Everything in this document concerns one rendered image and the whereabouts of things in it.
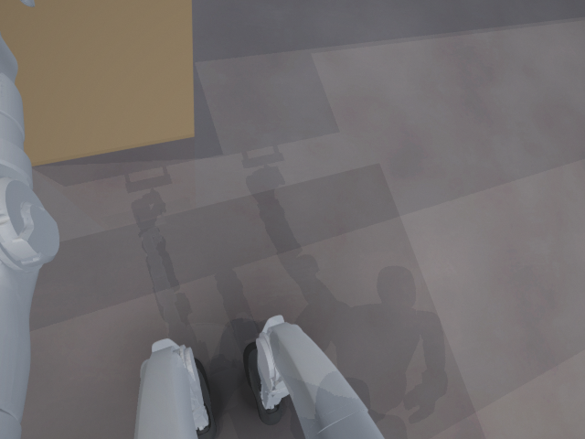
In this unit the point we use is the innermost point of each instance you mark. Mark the cabinet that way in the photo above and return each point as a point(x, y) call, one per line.
point(99, 76)

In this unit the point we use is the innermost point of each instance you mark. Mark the left robot thigh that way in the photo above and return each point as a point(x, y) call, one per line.
point(164, 410)

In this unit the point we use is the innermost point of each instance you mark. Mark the left robot shin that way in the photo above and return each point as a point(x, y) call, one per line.
point(197, 403)

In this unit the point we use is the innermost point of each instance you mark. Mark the robot left forearm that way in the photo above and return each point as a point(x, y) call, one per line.
point(14, 162)

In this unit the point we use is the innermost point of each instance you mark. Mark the left robot upper arm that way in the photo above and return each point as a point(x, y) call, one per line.
point(29, 237)

